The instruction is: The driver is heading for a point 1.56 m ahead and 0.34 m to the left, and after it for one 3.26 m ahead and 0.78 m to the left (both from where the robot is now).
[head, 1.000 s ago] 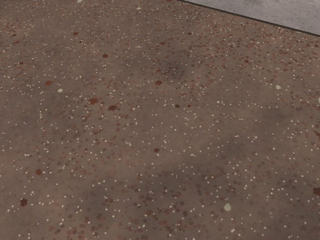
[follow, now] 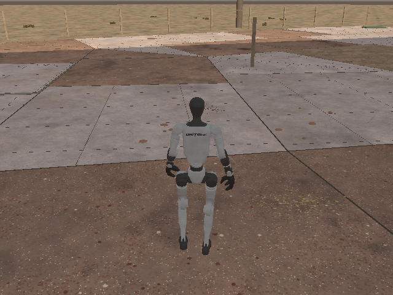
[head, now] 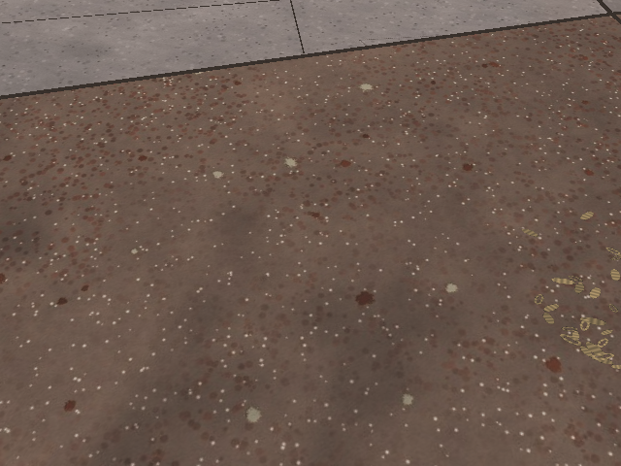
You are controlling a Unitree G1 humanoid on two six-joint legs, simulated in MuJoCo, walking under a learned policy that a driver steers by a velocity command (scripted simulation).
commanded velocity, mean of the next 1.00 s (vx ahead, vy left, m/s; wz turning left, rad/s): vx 0.03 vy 0.00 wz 0.27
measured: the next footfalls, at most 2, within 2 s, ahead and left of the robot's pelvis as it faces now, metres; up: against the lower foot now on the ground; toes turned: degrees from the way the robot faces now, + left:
left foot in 0.14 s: +0.02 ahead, +0.11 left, +0.00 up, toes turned +12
right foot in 0.68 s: +0.14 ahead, -0.04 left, +0.00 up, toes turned +31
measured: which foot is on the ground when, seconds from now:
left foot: up 0.00-0.12, down 0.14-0.68, up 0.70-1.00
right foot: down 0.00-0.14, up 0.16-0.66, down 0.68-1.00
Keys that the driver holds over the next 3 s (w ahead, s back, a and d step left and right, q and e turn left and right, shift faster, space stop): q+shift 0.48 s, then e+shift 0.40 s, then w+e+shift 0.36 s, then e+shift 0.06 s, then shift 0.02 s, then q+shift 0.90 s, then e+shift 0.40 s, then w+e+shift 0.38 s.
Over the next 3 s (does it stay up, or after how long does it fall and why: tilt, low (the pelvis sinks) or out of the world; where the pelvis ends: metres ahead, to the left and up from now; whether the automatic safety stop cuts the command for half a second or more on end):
stays up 0.50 0.04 0.00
